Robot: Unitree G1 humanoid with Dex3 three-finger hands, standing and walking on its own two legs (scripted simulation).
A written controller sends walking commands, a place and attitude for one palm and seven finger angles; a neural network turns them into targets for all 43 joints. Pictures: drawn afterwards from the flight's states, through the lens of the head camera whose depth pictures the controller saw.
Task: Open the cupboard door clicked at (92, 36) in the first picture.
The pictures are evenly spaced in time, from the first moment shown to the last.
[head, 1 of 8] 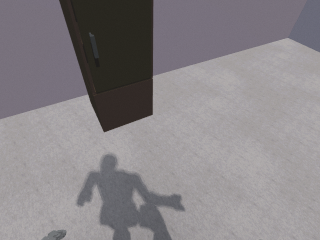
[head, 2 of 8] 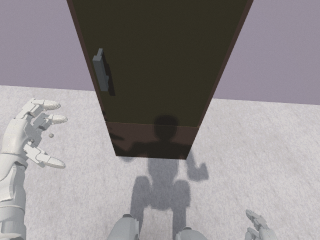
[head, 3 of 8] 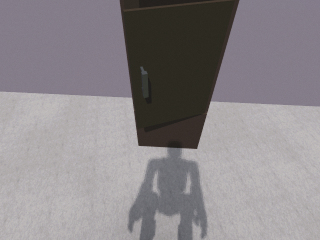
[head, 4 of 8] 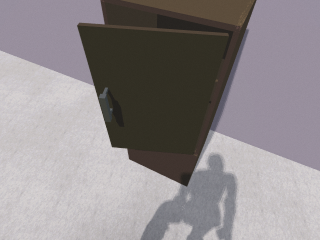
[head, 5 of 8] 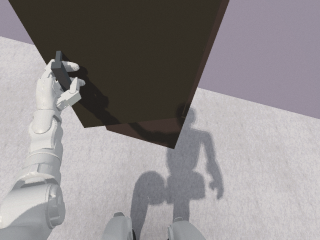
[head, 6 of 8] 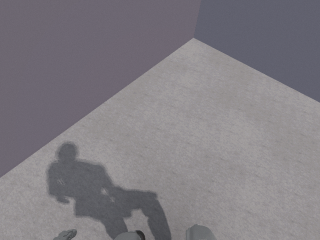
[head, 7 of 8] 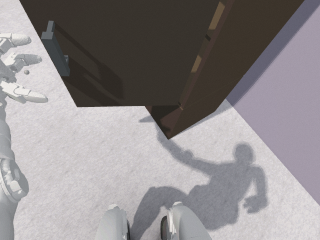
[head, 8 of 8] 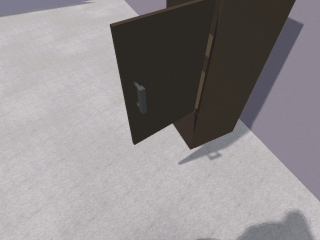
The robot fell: no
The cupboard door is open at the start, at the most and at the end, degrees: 0 101 100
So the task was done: yes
